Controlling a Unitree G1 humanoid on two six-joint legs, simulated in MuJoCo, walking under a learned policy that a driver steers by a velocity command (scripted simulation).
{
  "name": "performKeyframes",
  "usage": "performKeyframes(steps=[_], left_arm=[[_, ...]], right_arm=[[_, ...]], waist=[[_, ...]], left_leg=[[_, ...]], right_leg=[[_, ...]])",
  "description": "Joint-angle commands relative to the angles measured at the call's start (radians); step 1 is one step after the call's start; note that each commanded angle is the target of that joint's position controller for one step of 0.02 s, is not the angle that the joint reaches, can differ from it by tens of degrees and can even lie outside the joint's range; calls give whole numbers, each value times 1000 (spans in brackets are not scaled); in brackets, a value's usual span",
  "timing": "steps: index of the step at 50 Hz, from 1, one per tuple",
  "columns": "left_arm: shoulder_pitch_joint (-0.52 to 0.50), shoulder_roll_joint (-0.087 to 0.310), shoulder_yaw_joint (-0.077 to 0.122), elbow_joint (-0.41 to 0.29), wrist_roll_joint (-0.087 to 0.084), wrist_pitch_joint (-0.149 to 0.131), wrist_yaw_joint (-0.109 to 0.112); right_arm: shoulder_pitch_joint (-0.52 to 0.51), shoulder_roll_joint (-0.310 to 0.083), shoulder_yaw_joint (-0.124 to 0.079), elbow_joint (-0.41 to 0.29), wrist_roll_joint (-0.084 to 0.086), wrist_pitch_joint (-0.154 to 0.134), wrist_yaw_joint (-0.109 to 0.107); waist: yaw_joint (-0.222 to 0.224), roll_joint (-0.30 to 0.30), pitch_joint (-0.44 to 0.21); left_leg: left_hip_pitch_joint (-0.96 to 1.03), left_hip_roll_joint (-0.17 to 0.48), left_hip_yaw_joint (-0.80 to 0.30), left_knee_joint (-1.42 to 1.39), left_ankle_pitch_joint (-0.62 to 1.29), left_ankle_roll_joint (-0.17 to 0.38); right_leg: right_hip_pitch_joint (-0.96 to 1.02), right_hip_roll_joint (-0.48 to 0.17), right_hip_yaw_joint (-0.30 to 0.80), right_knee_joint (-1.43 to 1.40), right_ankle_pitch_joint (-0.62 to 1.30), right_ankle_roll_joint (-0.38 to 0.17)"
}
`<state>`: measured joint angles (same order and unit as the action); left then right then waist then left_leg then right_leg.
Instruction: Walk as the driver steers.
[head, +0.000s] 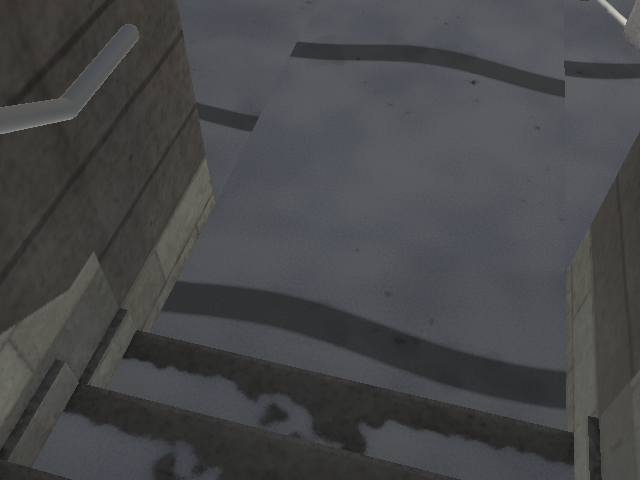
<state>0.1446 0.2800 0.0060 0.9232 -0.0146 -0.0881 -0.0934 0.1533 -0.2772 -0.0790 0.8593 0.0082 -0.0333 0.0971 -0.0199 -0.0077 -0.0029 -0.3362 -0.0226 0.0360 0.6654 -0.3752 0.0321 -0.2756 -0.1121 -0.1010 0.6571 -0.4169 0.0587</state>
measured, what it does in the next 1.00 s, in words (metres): goes down, turning right: left foot 0.17 m lower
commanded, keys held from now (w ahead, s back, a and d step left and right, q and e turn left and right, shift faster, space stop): no key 0.08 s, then w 0.08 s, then w+e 0.74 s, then w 0.10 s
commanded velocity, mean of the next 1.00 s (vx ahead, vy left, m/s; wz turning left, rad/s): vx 0.35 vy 0.00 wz -0.33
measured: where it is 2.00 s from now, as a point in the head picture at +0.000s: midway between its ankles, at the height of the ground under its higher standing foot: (434, 408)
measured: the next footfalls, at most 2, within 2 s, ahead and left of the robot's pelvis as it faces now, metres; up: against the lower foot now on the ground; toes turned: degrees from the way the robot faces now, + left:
left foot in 0.64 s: +0.25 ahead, +0.12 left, -0.17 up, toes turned -6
right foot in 1.22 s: +0.45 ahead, -0.29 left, -0.34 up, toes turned -31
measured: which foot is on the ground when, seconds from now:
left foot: down 0.00-0.32, up 0.34-0.62, down 0.64-1.00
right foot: down 0.00-0.66, up 0.68-1.00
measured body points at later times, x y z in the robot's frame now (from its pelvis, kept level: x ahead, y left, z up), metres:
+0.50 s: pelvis +0.07 +0.00 -0.03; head +0.08 +0.00 +0.42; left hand -0.01 +0.21 -0.18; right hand +0.21 -0.26 -0.14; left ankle +0.16 +0.11 -0.71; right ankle -0.06 -0.12 -0.72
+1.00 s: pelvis +0.27 -0.02 -0.20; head +0.28 -0.03 +0.25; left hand +0.45 +0.16 -0.33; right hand +0.06 -0.12 -0.34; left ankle +0.21 +0.12 -0.89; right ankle +0.38 -0.24 -0.84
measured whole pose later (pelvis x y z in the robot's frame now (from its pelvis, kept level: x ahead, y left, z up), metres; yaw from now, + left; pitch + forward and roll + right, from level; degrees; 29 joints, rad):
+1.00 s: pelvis +0.27 -0.02 -0.20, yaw -23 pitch +1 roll +5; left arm 0.24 0.25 0.01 0.91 0.10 -0.07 -0.09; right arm 0.61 -0.11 0.07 1.14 -0.13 -0.13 -0.02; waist -0.07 -0.08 -0.01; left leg -0.18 0.05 0.30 0.76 -0.58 -0.01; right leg -0.88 -0.13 0.12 1.02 0.31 -0.09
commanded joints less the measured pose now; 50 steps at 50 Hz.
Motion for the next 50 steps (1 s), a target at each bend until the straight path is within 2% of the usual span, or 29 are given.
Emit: performKeyframes(steps=[1,4,7,8,9,10,11,15,17,18,19,21,23,24,25,27,30,32,33,34,35,36,37,39,40,42,44,48,50], left_arm=[[49,84,26,11,1,9,6],[33,98,34,25,12,8,3],[43,164,72,34,50,5,34],[32,128,67,28,60,6,38],[14,41,57,38,9,73,90],[54,25,45,34,0,96,112],[131,84,52,38,74,30,61],[233,30,48,80,100,-29,42],[368,88,60,117,114,-48,51],[375,97,53,95,88,-59,35],[450,51,45,137,101,-68,46],[463,23,34,165,112,-63,63],[344,-39,15,126,110,-32,55],[314,-150,-26,92,128,-28,88],[360,-97,-17,89,119,-22,93],[273,28,0,38,136,-36,78],[337,46,1,53,97,-53,56],[349,77,8,73,106,-18,27],[411,-2,-9,106,132,-10,-17],[741,-206,-35,187,71,-18,-35],[684,-152,-34,95,36,-22,-28],[486,-83,-15,15,42,-18,3],[332,-47,-8,-37,68,-9,27],[408,-129,-28,-7,103,31,38],[414,-157,-38,-12,121,53,21],[269,-86,-8,-29,115,44,-19],[299,-64,1,4,128,28,-55],[35,-76,-10,-76,120,2,8],[3,-90,-39,-75,103,14,25]], right_arm=[[-3,-117,-47,-35,-1,2,0],[-5,-119,-52,-13,-3,12,-1],[88,-217,-102,21,-42,13,-32],[127,-169,-92,38,-49,7,-44],[73,-86,-39,63,-33,37,-100],[59,-93,-36,52,-26,49,-122],[162,-120,-58,42,-64,7,-80],[40,-113,-46,31,-67,-30,-82],[-117,-98,-51,-58,-83,-45,-71],[-194,-61,-39,-107,-78,-50,-56],[-243,-34,-20,-118,-90,-47,-63],[-197,-6,8,-114,-88,-44,-68],[-153,19,31,-98,-106,-49,-81],[-117,23,47,-67,-138,-58,-74],[-84,31,46,-59,-130,-59,-81],[-10,78,77,-60,-84,-45,-61],[150,-1,66,-45,-91,-22,-50],[310,-119,21,17,-87,-27,-57],[495,-202,-21,62,-101,-27,-57],[581,-245,-17,113,-125,-32,-30],[523,-239,-19,74,-149,-27,-18],[432,-236,-25,83,-109,-33,-16],[388,-76,25,97,-116,-47,-6],[264,166,106,92,-134,-76,-39],[269,180,113,115,-130,-94,-66],[167,155,137,94,-93,-137,-121],[296,36,124,163,-134,-130,-120],[656,71,138,330,-144,-104,-121],[620,123,155,307,-149,-91,-116]], waist=[[1,15,-69],[-2,29,-37],[-46,76,33],[-56,102,52],[8,160,10],[16,199,-31],[-41,89,7],[42,21,86],[97,-162,67],[130,-237,119],[172,-153,179],[136,34,117],[75,-5,87],[94,8,106],[88,-87,39],[34,-51,74],[-34,5,119],[-116,49,98],[-169,94,1],[-2,246,-294],[-25,193,-243],[-57,198,-78],[-34,54,28],[102,-39,151],[112,45,187],[74,43,104],[80,84,87],[-94,28,157],[-81,-10,218]], left_leg=[[60,70,-77,-146,567,24],[56,72,-79,-199,443,27],[96,119,-168,-306,-141,151],[99,150,-221,-329,-268,184],[180,151,-228,-259,254,142],[239,172,-206,-225,367,141],[183,279,-341,-269,-41,249],[-47,195,-201,-76,-209,226],[-229,-16,68,370,-195,132],[-499,-22,-6,391,-360,70],[-726,79,-185,479,-313,35],[-783,99,-199,466,-182,14],[-459,58,-42,391,-29,35],[-407,144,-152,115,583,45],[-255,104,-70,70,662,32],[232,69,-2,22,867,-18],[461,49,64,-132,697,-75],[543,88,50,-381,634,-20],[690,192,-49,-239,690,109],[995,395,-115,108,1340,280],[885,494,-280,31,1308,345],[654,607,-552,-147,564,392],[437,571,-530,-247,113,337],[6,458,-281,-327,200,240],[-96,412,-219,-350,203,233],[-255,281,-2,-377,97,202],[-264,314,37,-287,119,195],[479,470,-182,-143,145,225],[395,419,-132,-127,81,203]], right_leg=[[136,21,8,-118,288,-7],[153,29,4,-180,262,-15],[47,62,-8,-161,-128,-79],[25,69,2,-120,-144,-111],[31,137,-53,-21,102,-107],[6,128,-24,-3,75,-126],[-11,99,57,41,-13,-143],[89,124,27,20,6,-191],[221,-10,330,-220,203,-337],[294,-210,659,-328,117,-456],[410,-305,779,-307,82,-470],[425,-254,668,-186,171,-417],[67,-95,431,-117,166,-372],[-14,-3,298,20,49,-276],[-114,28,262,39,-20,-276],[-618,99,194,60,-198,-233],[-653,128,294,269,-473,-242],[-427,142,349,580,-372,-227],[-482,179,395,913,-74,-177],[-641,193,273,1358,-354,-164],[-854,185,250,1536,-313,-144],[-1085,123,288,1573,-129,-121],[-1126,48,311,1507,57,-146],[-890,-78,345,1083,395,-190],[-814,-88,297,998,417,-210],[-524,-54,202,567,612,-193],[-434,2,151,741,589,-177],[-1079,-75,355,318,723,-142],[-1006,-101,307,113,915,-126]])
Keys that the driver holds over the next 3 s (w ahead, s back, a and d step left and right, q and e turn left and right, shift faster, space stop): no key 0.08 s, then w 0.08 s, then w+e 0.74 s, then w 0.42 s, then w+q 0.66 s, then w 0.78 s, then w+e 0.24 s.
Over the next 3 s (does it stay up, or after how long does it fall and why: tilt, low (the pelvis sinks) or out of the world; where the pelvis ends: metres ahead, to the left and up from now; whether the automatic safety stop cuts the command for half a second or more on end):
stays up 1.44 -0.33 -0.65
